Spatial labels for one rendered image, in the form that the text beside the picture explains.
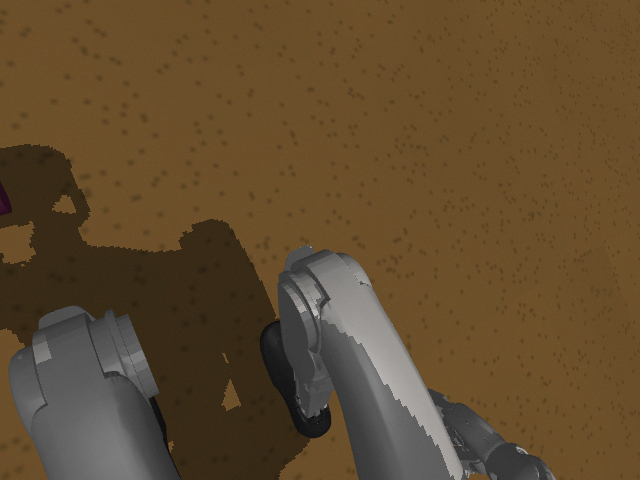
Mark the right robot hand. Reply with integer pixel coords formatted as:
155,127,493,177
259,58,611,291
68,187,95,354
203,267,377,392
427,388,507,478

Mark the right robot arm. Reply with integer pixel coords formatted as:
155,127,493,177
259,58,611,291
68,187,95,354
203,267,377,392
485,443,556,480

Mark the left robot foot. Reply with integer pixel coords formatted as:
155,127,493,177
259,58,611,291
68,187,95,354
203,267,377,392
149,396,181,479

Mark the right robot foot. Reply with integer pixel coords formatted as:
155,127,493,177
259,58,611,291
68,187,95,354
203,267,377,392
260,321,331,438

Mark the bottle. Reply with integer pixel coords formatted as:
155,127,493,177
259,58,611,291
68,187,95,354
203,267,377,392
0,182,12,215

